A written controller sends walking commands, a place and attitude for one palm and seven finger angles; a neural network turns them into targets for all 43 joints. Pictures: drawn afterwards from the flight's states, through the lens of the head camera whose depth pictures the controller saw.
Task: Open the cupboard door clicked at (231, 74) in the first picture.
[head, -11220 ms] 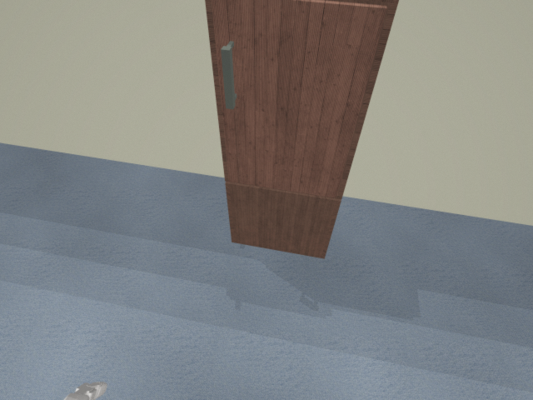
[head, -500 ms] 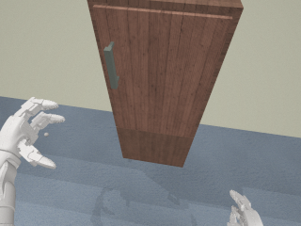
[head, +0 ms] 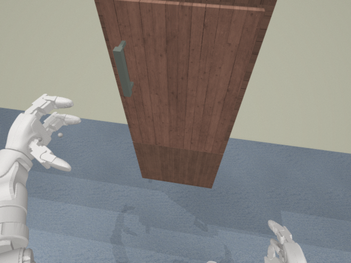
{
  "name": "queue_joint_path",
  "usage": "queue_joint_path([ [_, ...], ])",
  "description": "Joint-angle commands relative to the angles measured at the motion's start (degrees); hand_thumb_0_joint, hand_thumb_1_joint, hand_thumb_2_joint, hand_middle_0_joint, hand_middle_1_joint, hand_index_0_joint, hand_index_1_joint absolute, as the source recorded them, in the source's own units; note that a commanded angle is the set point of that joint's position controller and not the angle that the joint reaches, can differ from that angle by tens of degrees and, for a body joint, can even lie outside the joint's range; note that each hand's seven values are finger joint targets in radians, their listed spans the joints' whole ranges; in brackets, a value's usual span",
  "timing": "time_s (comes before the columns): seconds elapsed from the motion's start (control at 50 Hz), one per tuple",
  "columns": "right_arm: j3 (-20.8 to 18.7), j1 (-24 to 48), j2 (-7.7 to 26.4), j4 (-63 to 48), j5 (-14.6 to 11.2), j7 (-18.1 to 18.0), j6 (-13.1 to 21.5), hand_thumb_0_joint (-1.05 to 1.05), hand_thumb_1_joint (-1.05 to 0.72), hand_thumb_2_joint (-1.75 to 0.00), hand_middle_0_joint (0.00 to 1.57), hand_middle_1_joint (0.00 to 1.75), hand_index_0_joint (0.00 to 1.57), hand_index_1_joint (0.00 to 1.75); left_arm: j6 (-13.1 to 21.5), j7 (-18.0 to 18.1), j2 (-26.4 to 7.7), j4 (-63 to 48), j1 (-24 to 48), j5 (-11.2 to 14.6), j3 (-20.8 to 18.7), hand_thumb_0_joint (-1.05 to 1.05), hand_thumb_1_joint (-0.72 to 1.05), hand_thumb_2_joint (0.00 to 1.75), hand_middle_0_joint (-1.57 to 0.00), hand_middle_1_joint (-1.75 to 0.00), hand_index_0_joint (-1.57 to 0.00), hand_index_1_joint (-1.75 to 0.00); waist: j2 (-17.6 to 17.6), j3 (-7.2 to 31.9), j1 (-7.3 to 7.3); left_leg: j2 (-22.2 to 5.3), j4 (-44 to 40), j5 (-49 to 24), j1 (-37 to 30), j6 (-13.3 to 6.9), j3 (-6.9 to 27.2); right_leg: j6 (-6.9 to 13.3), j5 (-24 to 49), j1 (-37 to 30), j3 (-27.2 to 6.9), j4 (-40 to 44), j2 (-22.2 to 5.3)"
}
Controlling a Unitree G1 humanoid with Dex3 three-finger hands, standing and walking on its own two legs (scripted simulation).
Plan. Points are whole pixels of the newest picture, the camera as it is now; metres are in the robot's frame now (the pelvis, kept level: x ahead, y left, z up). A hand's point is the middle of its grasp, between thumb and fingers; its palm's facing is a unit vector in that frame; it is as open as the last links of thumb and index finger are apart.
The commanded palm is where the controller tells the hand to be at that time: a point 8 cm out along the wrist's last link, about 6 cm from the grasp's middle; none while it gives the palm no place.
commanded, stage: move the hooked fingers beside the handle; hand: left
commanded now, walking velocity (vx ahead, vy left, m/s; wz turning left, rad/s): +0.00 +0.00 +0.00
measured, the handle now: (125, 70) +0.60 +0.19 +0.09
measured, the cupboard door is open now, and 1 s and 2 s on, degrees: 0 0 0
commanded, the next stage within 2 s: none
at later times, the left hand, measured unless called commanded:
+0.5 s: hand (77, 107) +0.43 +0.26 +0.11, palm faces -0.11 -0.99 -0.02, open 14.0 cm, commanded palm +0.41 +0.32 +0.10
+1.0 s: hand (93, 86) +0.51 +0.25 +0.10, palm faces -0.13 -0.99 -0.01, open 14.0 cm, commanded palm +0.50 +0.30 +0.10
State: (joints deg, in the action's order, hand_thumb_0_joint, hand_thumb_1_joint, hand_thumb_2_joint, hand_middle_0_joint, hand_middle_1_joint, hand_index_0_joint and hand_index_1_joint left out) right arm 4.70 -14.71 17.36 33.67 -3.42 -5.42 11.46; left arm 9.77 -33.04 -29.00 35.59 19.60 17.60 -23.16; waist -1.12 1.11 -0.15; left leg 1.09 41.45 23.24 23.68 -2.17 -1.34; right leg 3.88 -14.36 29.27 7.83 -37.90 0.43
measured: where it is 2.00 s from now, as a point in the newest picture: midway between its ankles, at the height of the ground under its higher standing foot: outside the picture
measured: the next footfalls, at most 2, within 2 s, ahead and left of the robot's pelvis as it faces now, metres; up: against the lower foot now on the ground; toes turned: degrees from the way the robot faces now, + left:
none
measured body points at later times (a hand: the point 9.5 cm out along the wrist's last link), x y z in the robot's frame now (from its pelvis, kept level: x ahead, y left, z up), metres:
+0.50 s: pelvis +0.00 +0.01 -0.01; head +0.08 +0.01 +0.44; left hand +0.43 +0.32 +0.11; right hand +0.07 -0.27 -0.11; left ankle -0.02 +0.09 -0.72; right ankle +0.06 -0.08 -0.72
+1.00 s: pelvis +0.02 +0.03 -0.01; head +0.13 +0.05 +0.43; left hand +0.51 +0.31 +0.10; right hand +0.03 -0.24 -0.11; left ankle -0.02 +0.09 -0.72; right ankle +0.06 -0.08 -0.72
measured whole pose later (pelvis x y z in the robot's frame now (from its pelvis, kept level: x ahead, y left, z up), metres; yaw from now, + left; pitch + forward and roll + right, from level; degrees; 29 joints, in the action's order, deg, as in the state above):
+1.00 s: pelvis +0.02 +0.03 -0.01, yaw -2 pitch +17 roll -2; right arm 3.8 -23.4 17.6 34.7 -1.4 -2.4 -1.1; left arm 16.3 -29.7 -37.2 66.5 50.5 9.3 -24.2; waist -0.3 3.9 8.0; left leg 1.0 45.1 25.8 36.4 -4.2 -3.1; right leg 1.7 -14.9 41.7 6.0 -39.7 0.7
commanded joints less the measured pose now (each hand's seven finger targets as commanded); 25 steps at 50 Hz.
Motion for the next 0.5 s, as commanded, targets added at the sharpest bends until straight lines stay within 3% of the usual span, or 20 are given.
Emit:
queue_joint_path([
  [0.0,-3.84,-1.13,8.57,-7.37,0.15,-0.07,1.86,0.0,-0.9,-0.9,0.2,0.3,0.2,0.3,4.01,-0.48,-19.55,-6.24,20.58,1.19,-6.73,0.0,-0.5,0.3,-0.3,-1.2,-0.3,-1.2,-1.54,17.58,1.31,-0.38,-6.34,-13.59,5.81,0.66,2.72,-1.72,7.57,-17.15,-9.6,3.55,-1.72],
  [0.04,-4.02,-1.85,8.69,-7.52,0.21,0.37,1.39,0.0,-0.9,-0.9,0.2,0.3,0.2,0.3,4.1,-0.51,-20.02,-4.44,20.34,0.85,-7.26,0.0,-0.5,0.3,-0.3,-1.2,-0.3,-1.2,-2.39,18.27,1.2,-0.42,-6.11,-14.64,6.47,0.66,2.32,-1.73,9.21,-17.33,-9.71,3.11,-1.85],
  [0.06,-4.01,-2.26,9.05,-7.98,0.44,0.68,1.04,0.0,-0.9,-0.9,0.2,0.3,0.2,0.3,3.94,-0.8,-21.72,-3.0,19.6,1.29,-8.97,0.0,-0.5,0.3,-0.3,-1.2,-0.3,-1.2,-0.82,17.95,0.53,-0.35,-5.62,-15.73,7.59,0.61,2.31,-1.48,10.75,-18.26,-9.91,2.54,-1.61],
  [0.12,-4.2,-3.39,9.48,-7.78,0.27,1.14,0.05,0.0,-0.9,-0.9,0.2,0.3,0.2,0.3,4.36,-1.15,-23.64,-0.26,22.74,0.38,-9.37,0.0,-0.5,0.3,-0.3,-1.2,-0.3,-1.2,-0.97,17.57,1.56,-0.47,-5.25,-13.41,10.43,0.51,1.7,-1.98,8.66,-17.23,-11.0,2.83,-2.0],
  [0.14,-4.41,-3.67,9.44,-7.88,0.23,1.22,-0.13,0.0,-0.9,-0.9,0.2,0.3,0.2,0.3,4.88,-1.07,-23.64,-0.49,23.67,0.22,-9.33,0.0,-0.5,0.3,-0.3,-1.2,-0.3,-1.2,-2.46,18.2,1.69,-0.47,-5.05,-13.11,10.14,0.47,1.57,-1.99,8.02,-16.61,-11.27,2.92,-2.02],
  [0.16,-4.31,-3.97,9.63,-8.19,0.41,1.29,-0.37,0.0,-0.9,-0.9,0.2,0.3,0.2,0.3,5.24,-1.31,-23.78,-0.19,25.72,0.52,-9.05,0.0,-0.5,0.3,-0.3,-1.2,-0.3,-1.2,-1.33,18.43,1.86,-0.48,-4.73,-13.69,10.23,0.47,1.71,-1.72,8.81,-16.88,-11.13,2.23,-1.63],
  [0.18,-4.54,-4.67,9.68,-7.72,0.22,1.28,-0.59,0.0,-0.9,-0.9,0.2,0.3,0.2,0.3,5.79,-1.62,-23.83,-0.11,27.93,0.25,-8.41,0.0,-0.5,0.3,-0.3,-1.2,-0.3,-1.2,-2.01,19.83,2.56,-0.55,-4.75,-13.48,9.53,0.38,1.77,-1.97,8.8,-16.43,-11.09,2.29,-1.55],
  [0.22,-4.86,-6.17,9.96,-7.29,0.3,1.19,-0.96,0.0,-0.9,-0.9,0.2,0.3,0.2,0.3,6.8,-1.7,-25.75,1.08,28.37,-0.08,-9.94,0.0,-0.5,0.3,-0.3,-1.2,-0.3,-1.2,-2.68,22.46,2.36,-0.51,-4.58,-14.31,8.98,0.28,1.89,-1.97,9.64,-16.87,-10.76,1.82,-1.4],
  [0.26,-4.79,-6.53,10.02,-7.2,0.29,1.16,-1.35,0.0,-0.9,-0.9,0.2,0.3,0.2,0.3,7.08,-2.31,-23.64,1.5,30.91,0.23,-7.52,0.0,-0.5,0.3,-0.3,-1.2,-0.3,-1.2,-2.77,21.92,3.28,-0.56,-4.34,-15.07,8.21,0.2,1.95,-1.84,10.78,-15.32,-10.37,1.46,-0.98],
  [0.34,-4.75,-8.14,10.47,-5.6,0.18,0.98,-2.49,0.0,-0.9,-0.9,0.2,0.3,0.2,0.3,7.02,-1.77,-24.59,7.36,36.41,-1.46,-6.4,0.0,-0.5,0.3,-0.3,-1.2,-0.3,-1.2,-3.87,18.95,4.62,-0.69,-4.81,-11.05,9.77,0.18,2.44,-2.04,5.58,-10.84,-9.86,2.23,-1.02],
  [0.36,-4.72,-8.39,10.54,-5.63,0.27,0.88,-2.7,0.0,-0.9,-0.9,0.2,0.3,0.2,0.3,7.39,-1.8,-24.31,6.77,39.14,-1.28,-5.58,0.0,-0.5,0.3,-0.3,-1.2,-0.3,-1.2,-3.8,20.04,4.98,-0.63,-4.55,-12.64,8.77,0.17,2.53,-1.81,7.29,-11.09,-9.58,1.55,-0.65],
  [0.38,-4.93,-9.18,10.59,-5.44,0.37,0.89,-3.0,0.0,-0.9,-0.9,0.2,0.3,0.2,0.3,7.79,-1.58,-25.84,6.27,39.46,-1.78,-6.53,0.0,-0.5,0.3,-0.3,-1.2,-0.3,-1.2,-4.82,22.85,4.33,-0.65,-4.65,-13.91,7.61,0.27,2.87,-1.8,8.45,-11.87,-9.28,1.13,-0.6],
  [0.4,-4.86,-9.51,10.43,-5.53,0.42,0.92,-3.25,0.0,-0.9,-0.9,0.2,0.3,0.2,0.3,7.9,-1.44,-24.77,7.31,39.2,-2.07,-5.65,0.0,-0.5,0.3,-0.3,-1.2,-0.3,-1.2,-5.0,23.9,4.58,-0.63,-4.48,-14.6,7.1,0.25,2.67,-1.9,9.39,-11.89,-9.13,0.89,-0.57],
  [0.48,-4.71,-10.79,10.68,-5.0,0.61,1.11,-4.54,0.0,-0.9,-0.9,0.2,0.3,0.2,0.3,8.15,-0.87,-26.28,11.76,40.15,-2.47,-6.9,0.0,-0.5,0.3,-0.3,-1.2,-0.3,-1.2,-3.0,22.95,4.64,-0.9,-4.32,-16.27,8.56,0.35,2.81,-1.96,11.65,-11.66,-8.71,0.39,-0.34],
])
